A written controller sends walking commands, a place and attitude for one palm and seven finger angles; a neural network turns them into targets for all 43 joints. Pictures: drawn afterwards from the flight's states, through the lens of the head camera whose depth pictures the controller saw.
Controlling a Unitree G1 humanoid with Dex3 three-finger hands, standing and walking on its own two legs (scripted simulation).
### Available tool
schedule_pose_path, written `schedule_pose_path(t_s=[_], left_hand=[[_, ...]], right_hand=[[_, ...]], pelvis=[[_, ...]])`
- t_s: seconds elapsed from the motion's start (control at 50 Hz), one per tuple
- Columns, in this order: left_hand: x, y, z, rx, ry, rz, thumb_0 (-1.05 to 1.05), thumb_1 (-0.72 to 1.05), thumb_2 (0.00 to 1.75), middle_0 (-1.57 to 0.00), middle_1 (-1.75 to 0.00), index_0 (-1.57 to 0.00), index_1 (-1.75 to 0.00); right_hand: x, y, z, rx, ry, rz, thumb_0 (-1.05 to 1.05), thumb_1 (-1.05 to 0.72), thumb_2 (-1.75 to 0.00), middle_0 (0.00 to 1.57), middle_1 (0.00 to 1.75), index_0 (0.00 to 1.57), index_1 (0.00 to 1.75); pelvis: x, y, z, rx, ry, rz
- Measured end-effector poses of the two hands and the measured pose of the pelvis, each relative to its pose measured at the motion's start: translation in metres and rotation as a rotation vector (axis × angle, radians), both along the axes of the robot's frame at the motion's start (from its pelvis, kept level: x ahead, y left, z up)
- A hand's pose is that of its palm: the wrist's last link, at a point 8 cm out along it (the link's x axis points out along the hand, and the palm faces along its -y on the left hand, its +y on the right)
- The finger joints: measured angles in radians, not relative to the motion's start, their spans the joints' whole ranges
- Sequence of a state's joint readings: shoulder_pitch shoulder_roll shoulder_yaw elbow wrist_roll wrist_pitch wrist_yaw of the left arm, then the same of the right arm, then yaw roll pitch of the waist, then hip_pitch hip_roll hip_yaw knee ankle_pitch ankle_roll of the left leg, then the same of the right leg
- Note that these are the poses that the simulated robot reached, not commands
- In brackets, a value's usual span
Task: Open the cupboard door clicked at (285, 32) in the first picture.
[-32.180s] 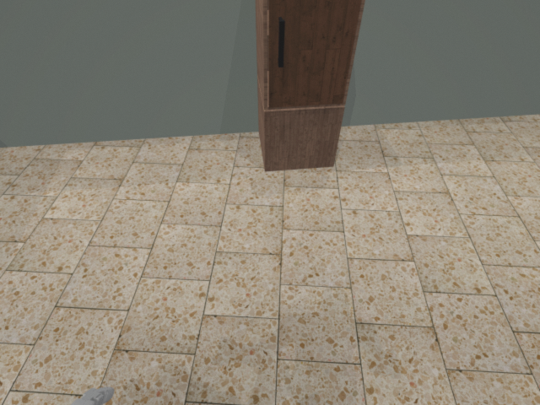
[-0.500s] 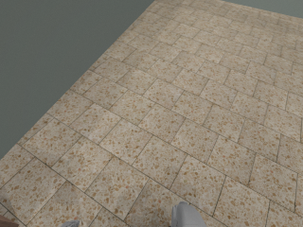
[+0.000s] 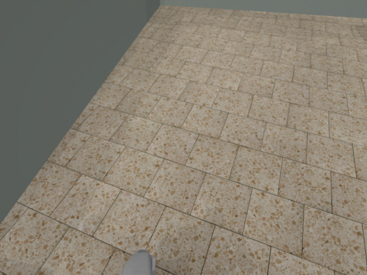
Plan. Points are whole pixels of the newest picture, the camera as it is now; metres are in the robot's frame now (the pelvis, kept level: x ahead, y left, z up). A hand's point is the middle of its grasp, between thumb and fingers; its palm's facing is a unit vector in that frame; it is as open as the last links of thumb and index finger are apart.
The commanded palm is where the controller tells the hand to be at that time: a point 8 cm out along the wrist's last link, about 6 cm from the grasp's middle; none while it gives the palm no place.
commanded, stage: walk to a spot facing it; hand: left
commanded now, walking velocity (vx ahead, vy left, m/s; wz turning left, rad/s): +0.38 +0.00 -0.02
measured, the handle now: out of the picture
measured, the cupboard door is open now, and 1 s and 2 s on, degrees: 48 48 48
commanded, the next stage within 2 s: turn to face it in 0.42 s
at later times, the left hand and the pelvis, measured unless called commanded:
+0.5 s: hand (120, 225) +0.27 +0.21 -0.18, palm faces -0.04 -0.99 -0.17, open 7.3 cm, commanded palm none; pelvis +0.24 +0.03 +0.00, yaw -7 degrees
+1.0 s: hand (148, 167) +0.48 +0.15 -0.18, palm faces +0.07 -0.99 -0.15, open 7.2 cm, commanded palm none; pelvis +0.36 -0.02 -0.01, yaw +5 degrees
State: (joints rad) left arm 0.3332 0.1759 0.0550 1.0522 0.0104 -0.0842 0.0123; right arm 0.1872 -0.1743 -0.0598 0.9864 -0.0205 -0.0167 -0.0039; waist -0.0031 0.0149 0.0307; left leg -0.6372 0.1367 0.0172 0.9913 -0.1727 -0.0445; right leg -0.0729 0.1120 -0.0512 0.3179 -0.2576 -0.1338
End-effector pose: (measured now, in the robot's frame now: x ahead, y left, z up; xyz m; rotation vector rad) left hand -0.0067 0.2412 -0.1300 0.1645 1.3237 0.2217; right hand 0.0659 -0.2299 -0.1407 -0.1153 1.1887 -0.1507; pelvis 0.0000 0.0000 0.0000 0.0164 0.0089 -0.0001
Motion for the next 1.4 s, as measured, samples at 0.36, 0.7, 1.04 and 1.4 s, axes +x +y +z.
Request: schedule_pose_path(t_s=[0.36, 0.7, 1.04, 1.4], left_hand=[[0.098, -0.005, -0.03, -0.135, 0.278, 0.023, 0.01, 0.91, 0.9, -0.2, -0.3, -0.2, -0.3], [0.474, -0.025, -0.008, -0.011, -0.197, -0.293, 0.01, 0.93, 0.9, -0.19, -0.3, -0.2, -0.3], [0.462, -0.022, -0.035, -0.082, -0.209, 0.001, -0.01, 0.93, 0.9, -0.2, -0.3, -0.21, -0.3], [0.402, 0.005, 0.001, 0.077, -0.064, 0.228, 0.01, 0.91, 0.9, -0.19, -0.3, -0.2, -0.3]], right_hand=[[0.209, 0.046, -0.004, -0.019, -0.105, 0.024, 0.01, -0.91, -0.9, 0.2, 0.29, 0.2, 0.3], [0.123, 0.018, -0.005, 0.032, 0.41, -0.239, 0.0, -0.92, -0.9, 0.2, 0.29, 0.19, 0.3], [0.362, -0.022, -0.001, -0.087, 0.08, 0.051, 0.01, -0.91, -0.9, 0.2, 0.29, 0.19, 0.3], [0.465, -0.029, 0.0, -0.076, 0.067, 0.314, 0.01, -0.91, -0.9, 0.2, 0.3, 0.2, 0.3]], pelvis=[[0.183, 0.036, -0.019, -0.005, -0.013, -0.077], [0.32, -0.013, -0.014, 0.008, 0.006, -0.114], [0.369, -0.01, -0.022, -0.043, 0.004, 0.108], [0.401, -0.036, -0.006, -0.023, 0.05, 0.299]])
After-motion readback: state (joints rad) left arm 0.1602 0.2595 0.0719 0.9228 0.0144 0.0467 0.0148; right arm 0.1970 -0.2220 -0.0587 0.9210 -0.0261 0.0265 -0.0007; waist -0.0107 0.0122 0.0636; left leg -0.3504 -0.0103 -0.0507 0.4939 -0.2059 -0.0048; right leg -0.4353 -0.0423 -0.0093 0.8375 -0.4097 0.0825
